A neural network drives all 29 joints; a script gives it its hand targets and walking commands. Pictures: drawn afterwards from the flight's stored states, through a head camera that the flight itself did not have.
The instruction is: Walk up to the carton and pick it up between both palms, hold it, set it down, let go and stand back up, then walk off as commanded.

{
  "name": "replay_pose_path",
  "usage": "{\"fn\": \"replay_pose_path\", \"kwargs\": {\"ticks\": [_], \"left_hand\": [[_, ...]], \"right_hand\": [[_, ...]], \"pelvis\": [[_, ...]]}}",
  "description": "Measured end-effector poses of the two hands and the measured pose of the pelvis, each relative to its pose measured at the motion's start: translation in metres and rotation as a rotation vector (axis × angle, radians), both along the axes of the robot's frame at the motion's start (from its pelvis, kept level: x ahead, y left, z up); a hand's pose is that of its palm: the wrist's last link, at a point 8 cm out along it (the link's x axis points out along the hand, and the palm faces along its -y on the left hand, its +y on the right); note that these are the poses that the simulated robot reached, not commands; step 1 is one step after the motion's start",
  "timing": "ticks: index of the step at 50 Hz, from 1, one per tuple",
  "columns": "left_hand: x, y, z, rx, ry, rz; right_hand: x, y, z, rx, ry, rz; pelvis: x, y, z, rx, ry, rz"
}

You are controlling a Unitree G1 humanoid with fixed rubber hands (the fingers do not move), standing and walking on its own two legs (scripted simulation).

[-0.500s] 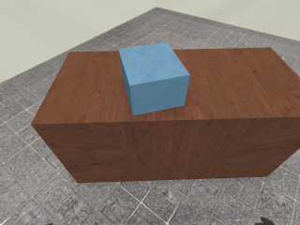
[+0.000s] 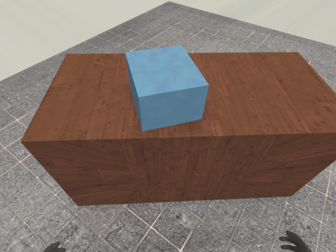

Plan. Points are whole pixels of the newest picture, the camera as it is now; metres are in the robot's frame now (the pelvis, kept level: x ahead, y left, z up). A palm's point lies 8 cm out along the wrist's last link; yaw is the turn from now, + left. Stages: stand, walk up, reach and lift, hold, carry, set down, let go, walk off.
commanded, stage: stand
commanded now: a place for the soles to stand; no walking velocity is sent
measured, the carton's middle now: (163, 85) +0.72 +0.02 -0.03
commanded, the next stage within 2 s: none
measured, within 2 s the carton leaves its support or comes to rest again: neither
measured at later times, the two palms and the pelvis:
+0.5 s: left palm out of the picture +0.10 +0.31 -0.09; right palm out of the picture +0.10 -0.31 -0.09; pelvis -0.01 +0.00 +0.01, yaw +0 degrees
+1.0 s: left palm out of the picture +0.05 +0.32 -0.10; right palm out of the picture +0.08 -0.31 -0.09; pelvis -0.02 +0.00 +0.01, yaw +1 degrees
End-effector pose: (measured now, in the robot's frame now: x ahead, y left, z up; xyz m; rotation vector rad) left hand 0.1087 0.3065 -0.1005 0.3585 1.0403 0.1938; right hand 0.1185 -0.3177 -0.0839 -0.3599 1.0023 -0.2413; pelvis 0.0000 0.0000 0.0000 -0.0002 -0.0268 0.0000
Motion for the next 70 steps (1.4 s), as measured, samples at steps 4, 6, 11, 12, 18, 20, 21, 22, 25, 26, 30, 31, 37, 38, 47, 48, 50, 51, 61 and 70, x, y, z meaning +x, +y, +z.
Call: {"fn": "replay_pose_path", "kwargs": {"ticks": [4,6,11,12,18,20,21,22,25,26,30,31,37,38,47,48,50,51,61,70], "left_hand": [[0.0,0.0,0.002,0.008,0.002,0.001],[0.0,0.0,0.003,0.011,0.001,0.0],[0.004,0.001,0.005,0.017,-0.006,-0.005],[0.004,0.001,0.006,0.014,-0.005,-0.002],[0.007,0.001,0.011,0.005,-0.009,0.006],[0.005,0.002,0.012,0.006,-0.007,0.008],[0.004,0.002,0.012,0.005,-0.005,0.01],[0.002,0.003,0.012,0.005,-0.002,0.011],[-0.005,0.004,0.012,0.004,0.011,0.018],[-0.008,0.004,0.011,0.004,0.016,0.02],[-0.021,0.006,0.009,0.0,0.039,0.03],[-0.024,0.006,0.008,0.0,0.046,0.032],[-0.042,0.008,0.004,-0.001,0.087,0.045],[-0.044,0.008,0.003,-0.001,0.092,0.046],[-0.055,0.01,0.003,0.003,0.115,0.057],[-0.055,0.01,0.003,0.004,0.115,0.057],[-0.054,0.01,0.003,0.007,0.115,0.058],[-0.054,0.01,0.003,0.007,0.114,0.057],[-0.047,0.011,0.005,0.008,0.1,0.059],[-0.04,0.011,0.006,0.009,0.091,0.057]], "right_hand": [[-0.001,0.0,-0.003,0.009,0.007,-0.005],[-0.003,0.001,-0.005,0.014,0.01,-0.009],[-0.009,0.003,-0.009,0.021,0.024,-0.016],[-0.011,0.004,-0.009,0.021,0.035,-0.014],[-0.017,0.007,-0.007,0.024,0.074,-0.009],[-0.017,0.007,-0.006,0.021,0.076,-0.007],[-0.017,0.007,-0.005,0.02,0.076,-0.005],[-0.017,0.007,-0.004,0.018,0.075,-0.004],[-0.019,0.006,-0.002,0.013,0.074,-0.003],[-0.019,0.005,-0.001,0.011,0.074,-0.002],[-0.024,0.005,0.0,0.006,0.083,0.001],[-0.025,0.005,0.0,0.005,0.086,0.0],[-0.035,0.006,-0.002,0.007,0.109,-0.002],[-0.037,0.006,-0.003,0.008,0.115,-0.001],[-0.044,0.006,-0.006,0.011,0.14,-0.003],[-0.044,0.006,-0.006,0.011,0.141,-0.002],[-0.043,0.006,-0.006,0.01,0.141,0.0],[-0.042,0.006,-0.006,0.011,0.14,0.001],[-0.036,0.005,-0.005,0.005,0.141,0.008],[-0.03,0.006,-0.005,0.005,0.134,0.015]], "pelvis": [[0.001,-0.001,0.0,0.002,0.001,0.001],[0.001,-0.001,0.0,0.002,0.001,0.0],[0.001,-0.001,0.0,0.004,-0.003,0.0],[0.0,0.0,0.001,0.004,-0.007,0.001],[-0.003,0.0,0.008,0.001,-0.021,0.005],[-0.005,0.0,0.01,0.0,-0.024,0.006],[-0.006,0.0,0.01,0.0,-0.025,0.007],[-0.007,0.0,0.011,0.0,-0.026,0.007],[-0.01,0.001,0.012,0.0,-0.027,0.008],[-0.011,0.001,0.012,0.0,-0.028,0.008],[-0.015,0.001,0.012,-0.001,-0.026,0.007],[-0.016,0.001,0.012,-0.001,-0.026,0.007],[-0.019,0.001,0.013,0.0,-0.024,0.007],[-0.02,0.001,0.013,0.0,-0.024,0.007],[-0.022,0.001,0.013,0.001,-0.021,0.013],[-0.022,0.001,0.013,0.001,-0.021,0.013],[-0.022,0.001,0.013,0.001,-0.02,0.014],[-0.022,0.001,0.013,0.001,-0.02,0.015],[-0.019,0.001,0.013,0.0,-0.017,0.02],[-0.015,0.001,0.013,0.0,-0.016,0.02]]}}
